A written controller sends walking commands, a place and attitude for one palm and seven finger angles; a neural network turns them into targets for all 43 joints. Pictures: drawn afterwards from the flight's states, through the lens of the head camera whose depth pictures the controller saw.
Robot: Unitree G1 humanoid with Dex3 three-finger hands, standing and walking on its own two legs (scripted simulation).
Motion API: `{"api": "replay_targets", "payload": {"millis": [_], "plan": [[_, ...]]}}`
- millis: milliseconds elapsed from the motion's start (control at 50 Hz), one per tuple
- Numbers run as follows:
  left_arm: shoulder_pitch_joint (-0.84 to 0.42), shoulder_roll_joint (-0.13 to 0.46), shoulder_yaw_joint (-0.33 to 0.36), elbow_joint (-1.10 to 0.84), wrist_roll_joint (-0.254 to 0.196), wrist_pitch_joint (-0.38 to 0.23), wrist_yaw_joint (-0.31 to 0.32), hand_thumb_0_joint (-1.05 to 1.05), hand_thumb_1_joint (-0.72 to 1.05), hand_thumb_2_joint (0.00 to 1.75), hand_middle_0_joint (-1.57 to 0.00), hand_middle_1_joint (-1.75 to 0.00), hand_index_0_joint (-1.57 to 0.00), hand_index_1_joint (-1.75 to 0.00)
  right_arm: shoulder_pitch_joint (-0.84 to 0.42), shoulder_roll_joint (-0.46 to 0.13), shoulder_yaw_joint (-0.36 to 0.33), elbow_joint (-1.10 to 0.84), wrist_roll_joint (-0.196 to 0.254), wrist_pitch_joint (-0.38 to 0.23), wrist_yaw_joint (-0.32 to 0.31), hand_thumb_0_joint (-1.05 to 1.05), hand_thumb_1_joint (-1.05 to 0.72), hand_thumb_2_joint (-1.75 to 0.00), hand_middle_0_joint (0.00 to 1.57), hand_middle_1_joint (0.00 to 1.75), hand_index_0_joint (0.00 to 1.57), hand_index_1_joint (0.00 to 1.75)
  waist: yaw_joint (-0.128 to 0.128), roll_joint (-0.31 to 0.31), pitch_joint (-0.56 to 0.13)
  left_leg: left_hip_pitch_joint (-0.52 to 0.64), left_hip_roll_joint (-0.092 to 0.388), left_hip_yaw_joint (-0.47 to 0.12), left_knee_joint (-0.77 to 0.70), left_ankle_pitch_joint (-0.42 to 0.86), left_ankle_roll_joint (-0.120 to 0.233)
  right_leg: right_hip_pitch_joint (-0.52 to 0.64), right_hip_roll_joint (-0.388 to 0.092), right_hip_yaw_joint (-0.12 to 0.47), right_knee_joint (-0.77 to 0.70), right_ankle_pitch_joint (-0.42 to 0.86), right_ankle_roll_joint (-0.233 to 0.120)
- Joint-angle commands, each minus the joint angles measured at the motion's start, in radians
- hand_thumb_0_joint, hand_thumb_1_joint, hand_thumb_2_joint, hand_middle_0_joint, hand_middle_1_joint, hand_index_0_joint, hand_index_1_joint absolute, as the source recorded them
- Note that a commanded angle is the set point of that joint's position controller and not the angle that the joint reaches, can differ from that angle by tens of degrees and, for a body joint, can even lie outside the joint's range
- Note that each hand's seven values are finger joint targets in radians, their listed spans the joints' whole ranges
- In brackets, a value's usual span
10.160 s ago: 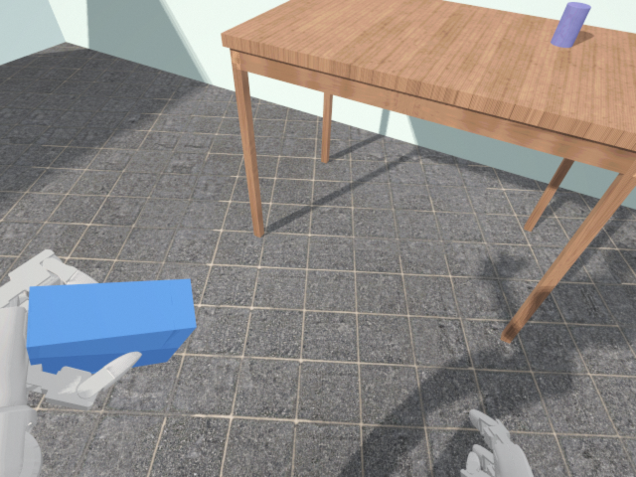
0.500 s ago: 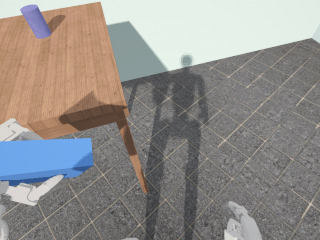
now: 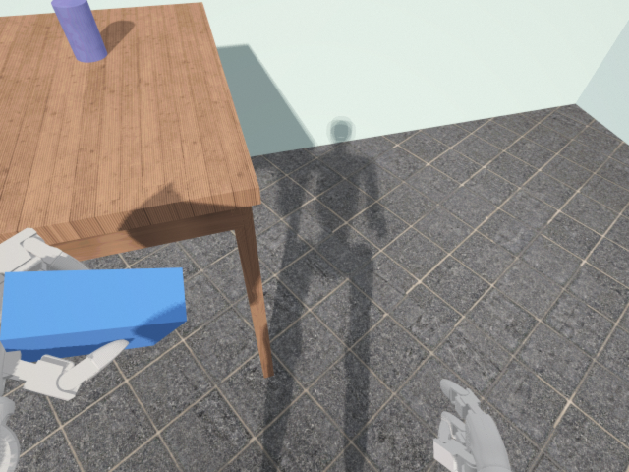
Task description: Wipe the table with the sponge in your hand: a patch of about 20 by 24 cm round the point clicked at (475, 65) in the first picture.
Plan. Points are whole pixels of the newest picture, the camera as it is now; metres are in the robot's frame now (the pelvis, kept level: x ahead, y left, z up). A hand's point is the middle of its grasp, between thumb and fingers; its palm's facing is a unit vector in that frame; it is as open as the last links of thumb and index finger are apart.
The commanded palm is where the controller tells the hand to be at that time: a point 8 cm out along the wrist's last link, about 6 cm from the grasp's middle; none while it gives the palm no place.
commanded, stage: come to a stop and stand still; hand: left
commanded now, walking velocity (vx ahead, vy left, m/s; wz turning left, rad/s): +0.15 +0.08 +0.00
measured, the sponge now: (121, 314) +0.23 +0.21 +0.14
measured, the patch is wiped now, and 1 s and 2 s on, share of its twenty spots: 0.00 0.00 0.00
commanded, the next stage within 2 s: look again from close up in 0.74 s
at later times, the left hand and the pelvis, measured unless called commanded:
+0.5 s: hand (49, 363) +0.18 +0.24 +0.16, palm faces +0.40 -0.81 -0.43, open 9.3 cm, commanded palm +0.12 +0.28 +0.18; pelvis -0.04 -0.01 +0.00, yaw +1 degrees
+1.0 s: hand out of the picture +0.20 +0.28 +0.20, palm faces +0.51 -0.78 -0.36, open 9.3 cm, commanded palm +0.11 +0.28 +0.18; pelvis -0.05 +0.00 +0.00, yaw +0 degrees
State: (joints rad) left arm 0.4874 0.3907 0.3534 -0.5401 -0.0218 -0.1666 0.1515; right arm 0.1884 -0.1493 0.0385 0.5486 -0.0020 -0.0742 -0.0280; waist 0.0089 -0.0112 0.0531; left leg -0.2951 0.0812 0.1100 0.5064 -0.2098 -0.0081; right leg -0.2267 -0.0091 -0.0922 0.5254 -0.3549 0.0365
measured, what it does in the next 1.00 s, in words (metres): steps on the spot: left foot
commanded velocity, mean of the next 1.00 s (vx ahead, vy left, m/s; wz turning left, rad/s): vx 0.03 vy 0.02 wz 0.00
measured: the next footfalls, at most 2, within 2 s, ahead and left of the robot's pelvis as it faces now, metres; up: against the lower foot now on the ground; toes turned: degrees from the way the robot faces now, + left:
left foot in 0.30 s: +0.03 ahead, +0.11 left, +0.00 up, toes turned +4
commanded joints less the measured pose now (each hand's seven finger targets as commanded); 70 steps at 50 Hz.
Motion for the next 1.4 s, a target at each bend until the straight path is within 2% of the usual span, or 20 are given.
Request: {"api": "replay_targets", "payload": {"millis": [0,40,100,240,320,360,440,560,660,720,800,820,840,880,920,980,1060,1120,1240,1380], "plan": [[-0.069,0.154,0.110,-0.188,-0.009,-0.069,0.022,0.00,0.10,1.30,-1.20,-1.60,-1.20,-1.60,-0.046,-0.153,-0.068,-0.116,0.010,-0.026,-0.018,0.00,-0.90,-0.90,0.20,0.30,0.20,0.30,-0.025,0.092,-0.174,-0.036,0.094,-0.070,-0.015,-0.026,0.017,0.139,-0.107,0.090,-0.150,0.200,-0.048],[-0.064,0.168,0.112,-0.184,-0.025,-0.048,0.017,0.00,0.10,1.30,-1.20,-1.60,-1.20,-1.60,-0.051,-0.146,-0.075,-0.114,0.015,-0.019,-0.018,0.00,-0.90,-0.90,0.20,0.30,0.20,0.30,-0.014,-0.142,-0.132,-0.060,-0.026,-0.013,0.168,-0.202,-0.019,0.009,-0.263,0.322,-0.254,0.024,-0.130],[-0.043,0.170,0.125,-0.190,-0.022,-0.052,0.030,0.00,0.10,1.30,-1.20,-1.60,-1.20,-1.60,-0.089,-0.131,-0.053,-0.101,0.009,-0.008,-0.023,0.00,-0.90,-0.90,0.20,0.30,0.20,0.30,-0.002,-0.102,-0.095,-0.170,-0.023,-0.073,0.327,-0.229,-0.015,0.048,-0.329,0.332,-0.270,0.113,-0.195],[-0.037,0.147,0.113,-0.165,-0.008,-0.079,0.034,0.00,0.10,1.30,-1.20,-1.60,-1.20,-1.60,-0.049,-0.147,-0.069,-0.092,0.002,-0.002,-0.044,0.00,-0.90,-0.90,0.20,0.30,0.20,0.30,-0.011,-0.060,-0.149,0.072,-0.039,-0.014,-0.060,-0.046,0.002,0.063,-0.223,0.175,-0.144,0.196,-0.118],[-0.072,0.130,0.085,-0.196,-0.001,-0.098,0.022,0.00,0.10,1.30,-1.20,-1.60,-1.20,-1.60,-0.050,-0.182,-0.078,-0.103,0.003,-0.013,-0.050,0.00,-0.90,-0.90,0.20,0.30,0.20,0.30,-0.001,0.257,-0.112,0.080,0.191,-0.284,-0.210,0.023,0.102,-0.070,-0.041,0.044,0.068,-0.032,-0.025],[-0.091,0.124,0.067,-0.183,0.010,-0.108,0.021,0.00,0.10,1.30,-1.20,-1.60,-1.20,-1.60,-0.053,-0.174,-0.077,-0.095,-0.004,-0.028,-0.050,0.00,-0.90,-0.90,0.20,0.30,0.20,0.30,-0.002,0.228,-0.074,-0.019,0.231,-0.315,-0.236,0.072,0.131,-0.035,-0.037,0.049,0.156,-0.082,-0.021],[-0.071,0.136,0.084,-0.201,0.008,-0.114,0.023,0.00,0.10,1.30,-1.20,-1.60,-1.20,-1.60,-0.030,-0.178,-0.079,-0.092,0.006,-0.056,-0.040,0.00,-0.90,-0.90,0.20,0.30,0.20,0.30,-0.007,0.191,-0.154,0.050,0.148,-0.177,-0.089,0.262,0.067,0.055,-0.036,0.037,-0.045,0.128,-0.020],[-0.070,0.132,0.094,-0.139,-0.020,-0.088,0.019,0.00,0.10,1.30,-1.20,-1.60,-1.20,-1.60,-0.038,-0.150,-0.067,-0.087,0.006,-0.037,-0.031,0.00,-0.90,-0.90,0.20,0.30,0.20,0.30,-0.020,-0.054,-0.121,0.020,-0.006,-0.065,0.052,-0.109,-0.002,-0.051,-0.192,0.261,-0.207,0.066,-0.098],[-0.094,0.131,0.091,-0.128,-0.017,-0.081,0.015,0.00,0.10,1.30,-1.20,-1.60,-1.20,-1.60,-0.070,-0.152,-0.057,-0.092,0.000,-0.024,-0.045,0.00,-0.90,-0.90,0.20,0.30,0.20,0.30,-0.013,-0.007,-0.092,0.062,0.027,-0.110,-0.047,-0.070,0.019,-0.086,-0.130,0.187,-0.197,-0.006,-0.069],[-0.130,0.126,0.082,-0.162,-0.011,-0.089,0.015,0.00,0.10,1.30,-1.20,-1.60,-1.20,-1.60,-0.081,-0.160,-0.055,-0.100,-0.001,-0.028,-0.052,0.00,-0.90,-0.90,0.20,0.30,0.20,0.30,-0.005,0.104,-0.110,0.018,0.073,-0.157,-0.137,-0.029,0.031,0.000,-0.063,0.114,-0.121,0.083,-0.040],[-0.095,0.107,0.065,-0.151,-0.009,-0.090,0.017,0.00,0.10,1.30,-1.20,-1.60,-1.20,-1.60,-0.062,-0.161,-0.059,-0.103,0.004,-0.040,-0.051,0.00,-0.90,-0.90,0.20,0.30,0.20,0.30,0.000,0.115,-0.148,0.003,0.078,-0.145,-0.126,0.038,0.032,0.067,-0.053,0.097,-0.086,0.195,-0.034],[-1.154,0.884,0.528,-0.340,0.017,-0.208,0.037,0.00,0.10,1.30,-1.20,-1.60,-1.20,-1.60,0.048,-0.170,-0.021,-0.137,0.032,-0.092,-0.089,0.00,-0.90,-0.90,0.20,0.30,0.20,0.30,-0.057,0.123,-0.014,-0.148,0.028,-0.135,-0.115,-0.180,0.053,0.006,-0.038,0.101,-0.074,-0.018,-0.025],[-0.756,0.344,0.282,0.088,0.013,-0.161,0.004,0.00,0.10,1.30,-1.20,-1.60,-1.20,-1.60,-0.099,-0.071,-0.008,-0.095,0.040,-0.122,-0.043,0.00,-0.90,-0.90,0.20,0.30,0.20,0.30,-0.001,-0.009,-0.132,-0.056,0.034,-0.086,-0.014,-0.152,0.044,-0.130,-0.076,0.089,-0.123,-0.115,-0.047],[-0.397,0.242,0.190,0.137,0.000,-0.179,-0.030,0.00,0.10,1.30,-1.20,-1.60,-1.20,-1.60,0.022,-0.148,-0.047,-0.069,-0.009,-0.146,-0.016,0.00,-0.90,-0.90,0.20,0.30,0.20,0.30,0.012,-0.036,-0.182,0.044,-0.061,-0.045,0.091,-0.128,0.012,-0.080,-0.138,0.273,-0.213,0.044,-0.110],[-0.207,0.072,0.063,0.039,-0.023,-0.158,-0.041,0.00,0.10,1.30,-1.20,-1.60,-1.20,-1.60,0.004,-0.163,-0.061,-0.101,0.003,-0.143,0.027,0.00,-0.90,-0.90,0.20,0.30,0.20,0.30,0.019,-0.025,-0.174,-0.002,-0.074,-0.065,0.090,-0.086,0.005,0.021,-0.186,0.286,-0.219,0.113,-0.117],[-0.102,0.106,0.076,-0.147,-0.017,-0.120,-0.034,0.00,0.10,1.30,-1.20,-1.60,-1.20,-1.60,-0.030,-0.182,-0.065,-0.116,0.007,-0.134,0.035,0.00,-0.90,-0.90,0.20,0.30,0.20,0.30,0.006,-0.004,-0.124,0.055,-0.050,-0.087,-0.026,-0.016,0.002,-0.009,-0.106,0.166,-0.185,0.118,-0.088],[-0.066,0.176,0.184,-0.209,-0.008,-0.115,-0.021,0.00,0.10,1.30,-1.20,-1.60,-1.20,-1.60,-0.067,-0.189,-0.055,-0.150,-0.006,-0.123,0.006,0.00,-0.90,-0.90,0.20,0.30,0.20,0.30,0.013,0.157,-0.123,0.003,0.026,-0.180,-0.195,-0.028,0.025,0.052,-0.004,0.057,-0.095,0.146,-0.040],[-0.116,0.229,0.242,-0.254,-0.010,-0.122,-0.009,0.00,0.10,1.30,-1.20,-1.60,-1.20,-1.60,-0.075,-0.188,-0.055,-0.160,-0.011,-0.119,-0.014,0.00,-0.90,-0.90,0.20,0.30,0.20,0.30,0.013,0.163,-0.158,0.028,0.028,-0.178,-0.190,0.055,0.021,0.079,-0.001,0.047,-0.078,0.205,-0.040],[-0.097,0.138,0.146,-0.248,-0.008,-0.109,-0.009,0.00,0.10,1.30,-1.20,-1.60,-1.20,-1.60,-0.057,-0.197,-0.067,-0.140,-0.010,-0.130,-0.010,0.00,-0.90,-0.90,0.20,0.30,0.20,0.30,-0.001,0.118,-0.260,0.151,0.008,-0.127,-0.080,0.320,0.011,0.114,-0.014,0.050,-0.092,0.374,-0.049],[-0.103,0.109,0.105,-0.188,-0.004,-0.082,0.001,0.00,0.10,1.30,-1.20,-1.60,-1.20,-1.60,-0.080,-0.205,-0.074,-0.138,-0.014,-0.093,-0.002,0.00,-0.90,-0.90,0.20,0.30,0.20,0.30,-0.016,0.049,-0.163,0.040,-0.011,-0.118,-0.080,-0.042,0.035,0.060,-0.042,0.116,-0.074,0.231,-0.086]]}}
